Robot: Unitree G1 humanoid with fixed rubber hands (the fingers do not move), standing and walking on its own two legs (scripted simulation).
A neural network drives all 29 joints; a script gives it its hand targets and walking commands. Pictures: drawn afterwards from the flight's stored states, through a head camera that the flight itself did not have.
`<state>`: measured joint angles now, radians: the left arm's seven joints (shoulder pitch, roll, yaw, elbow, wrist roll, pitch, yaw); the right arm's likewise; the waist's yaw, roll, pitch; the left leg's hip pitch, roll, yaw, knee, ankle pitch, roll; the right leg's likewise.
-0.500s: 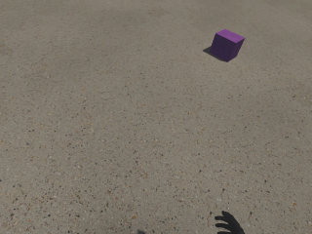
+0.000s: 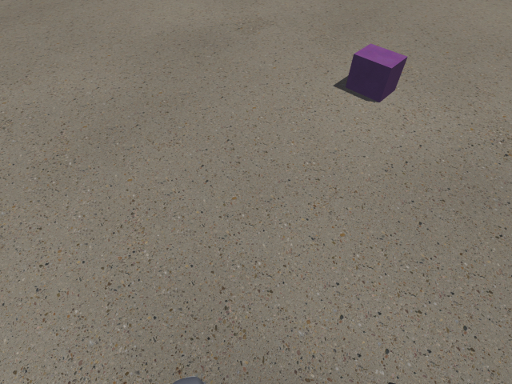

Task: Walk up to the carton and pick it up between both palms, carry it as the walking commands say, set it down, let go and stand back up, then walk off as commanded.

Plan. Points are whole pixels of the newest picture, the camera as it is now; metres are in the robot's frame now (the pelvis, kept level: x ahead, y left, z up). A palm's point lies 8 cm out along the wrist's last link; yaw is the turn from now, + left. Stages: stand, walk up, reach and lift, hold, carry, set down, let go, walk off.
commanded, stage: walk up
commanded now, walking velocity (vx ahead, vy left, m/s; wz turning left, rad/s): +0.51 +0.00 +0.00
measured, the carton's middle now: (375, 72) +2.11 -0.89 -0.64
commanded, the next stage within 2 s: none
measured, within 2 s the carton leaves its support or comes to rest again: neither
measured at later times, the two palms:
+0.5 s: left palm (117, 281) +0.34 +0.27 -0.12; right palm (378, 362) +0.19 -0.22 -0.13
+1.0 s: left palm (126, 302) +0.31 +0.26 -0.15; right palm (338, 190) +0.56 -0.21 -0.10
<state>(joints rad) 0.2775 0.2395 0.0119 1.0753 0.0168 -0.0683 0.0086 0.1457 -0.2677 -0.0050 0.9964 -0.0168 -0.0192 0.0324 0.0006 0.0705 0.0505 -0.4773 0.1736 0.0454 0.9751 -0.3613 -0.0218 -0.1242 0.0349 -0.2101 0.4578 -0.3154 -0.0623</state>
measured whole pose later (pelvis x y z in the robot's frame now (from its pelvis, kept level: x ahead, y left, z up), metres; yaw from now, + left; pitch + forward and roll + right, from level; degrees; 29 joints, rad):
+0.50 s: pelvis +0.20 +0.04 +0.00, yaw -4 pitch -2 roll +3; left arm 0.08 0.26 0.04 0.94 0.01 -0.03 -0.03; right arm 0.25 -0.21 -0.02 1.07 -0.02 -0.06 0.01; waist -0.04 -0.08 0.11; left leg -0.13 0.00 0.23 0.46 -0.30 0.02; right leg -0.45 -0.12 -0.05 0.77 -0.28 0.03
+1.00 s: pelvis +0.39 +0.02 +0.00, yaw +0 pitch +0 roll -4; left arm 0.40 0.22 0.02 1.15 0.01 -0.07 0.01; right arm 0.01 -0.23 -0.01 0.98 -0.01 -0.03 0.03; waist 0.08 0.02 0.03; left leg -0.45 0.16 0.07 0.71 -0.30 0.00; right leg -0.06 0.03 -0.20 0.41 -0.34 -0.02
